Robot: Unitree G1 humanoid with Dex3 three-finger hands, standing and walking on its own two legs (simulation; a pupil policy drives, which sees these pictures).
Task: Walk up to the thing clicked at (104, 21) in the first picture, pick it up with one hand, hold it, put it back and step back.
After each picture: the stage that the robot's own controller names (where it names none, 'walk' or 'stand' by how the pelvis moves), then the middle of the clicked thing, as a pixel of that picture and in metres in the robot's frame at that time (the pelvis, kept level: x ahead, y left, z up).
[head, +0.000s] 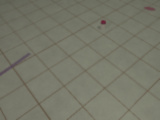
stand; (103, 25) +1.68 -0.25 -0.72
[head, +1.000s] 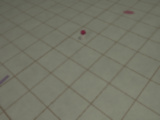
walk; (83, 35) +1.56 +0.12 -0.70
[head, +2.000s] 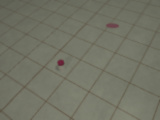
walk; (61, 65) +0.98 +0.29 -0.71
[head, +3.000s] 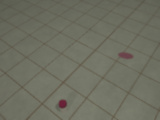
walk; (63, 106) +0.59 +0.21 -0.70
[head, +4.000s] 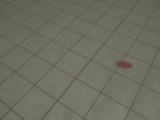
stand; out of the picture +0.38 +0.21 -0.70
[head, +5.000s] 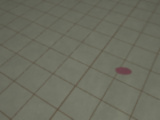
stand; out of the picture +0.34 +0.21 -0.72
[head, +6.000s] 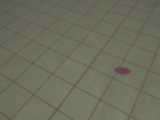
stand; out of the picture +0.34 +0.21 -0.73
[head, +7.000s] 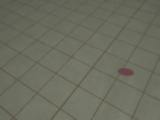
stand; out of the picture +0.36 +0.20 -0.73
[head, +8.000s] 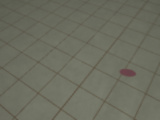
stand; out of the picture +0.34 +0.19 -0.73
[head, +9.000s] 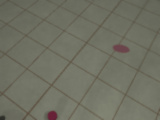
go down; (53, 117) +0.37 +0.19 -0.68
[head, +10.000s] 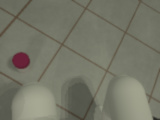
go down; (22, 63) +0.44 +0.23 -0.29
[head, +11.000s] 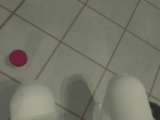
close in; (20, 61) +0.43 +0.23 -0.29
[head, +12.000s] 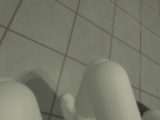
close in; out of the picture +0.42 +0.27 -0.22
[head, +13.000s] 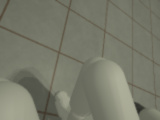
close; out of the picture +0.41 +0.28 -0.22
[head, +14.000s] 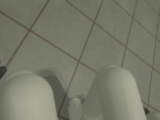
lift; out of the picture +0.36 +0.25 -0.19
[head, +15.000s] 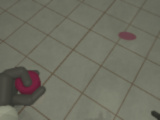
lift; (31, 89) +0.32 +0.18 +0.00
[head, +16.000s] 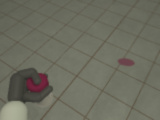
hold; (40, 90) +0.33 +0.16 +0.00
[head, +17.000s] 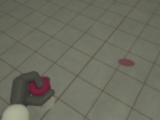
hold; (42, 94) +0.32 +0.16 -0.01
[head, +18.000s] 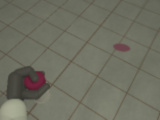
crouch; (38, 88) +0.35 +0.17 -0.04
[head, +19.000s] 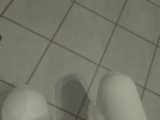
lower; out of the picture +0.48 +0.26 -0.10
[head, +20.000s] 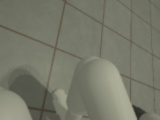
lower; out of the picture +0.43 +0.29 -0.23
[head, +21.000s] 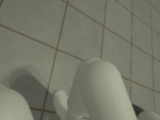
lower; out of the picture +0.43 +0.29 -0.23
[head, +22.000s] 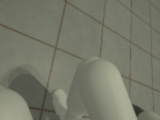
lower; out of the picture +0.44 +0.29 -0.23
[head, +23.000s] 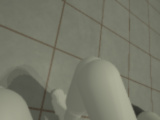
lower; out of the picture +0.44 +0.29 -0.23
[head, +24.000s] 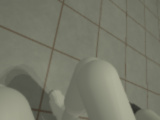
open; out of the picture +0.43 +0.27 -0.24
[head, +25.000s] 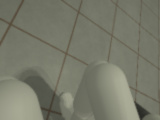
stand; out of the picture +0.43 +0.26 -0.24
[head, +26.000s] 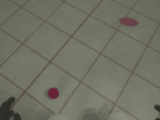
stand; (54, 95) +0.42 +0.18 -0.54
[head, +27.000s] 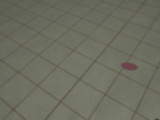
stand; out of the picture +0.39 +0.17 -0.67
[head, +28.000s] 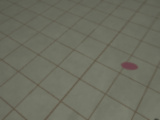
stand; out of the picture +0.39 +0.17 -0.67
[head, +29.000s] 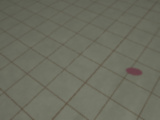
stand; out of the picture +0.40 +0.16 -0.72
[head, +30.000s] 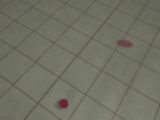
walk; (63, 105) +0.45 +0.13 -0.71
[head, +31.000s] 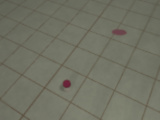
walk; (67, 86) +0.67 +0.19 -0.70
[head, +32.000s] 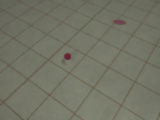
stand; (68, 59) +1.00 +0.17 -0.70
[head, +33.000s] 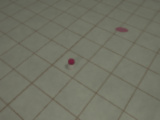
stand; (71, 64) +1.01 +0.14 -0.72
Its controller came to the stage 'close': yes
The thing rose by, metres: 0.71
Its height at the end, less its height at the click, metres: +0.00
